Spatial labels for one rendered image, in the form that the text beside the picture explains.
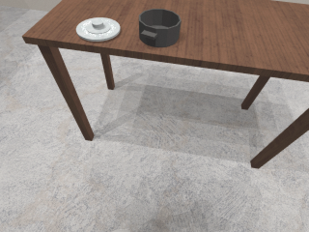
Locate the lid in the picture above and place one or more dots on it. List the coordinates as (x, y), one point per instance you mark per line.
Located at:
(108, 31)

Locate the table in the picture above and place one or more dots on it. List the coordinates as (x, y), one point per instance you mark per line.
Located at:
(262, 37)

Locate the pot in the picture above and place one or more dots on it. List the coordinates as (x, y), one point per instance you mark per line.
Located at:
(159, 27)

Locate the knob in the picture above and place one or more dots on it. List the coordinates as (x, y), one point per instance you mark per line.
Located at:
(97, 23)

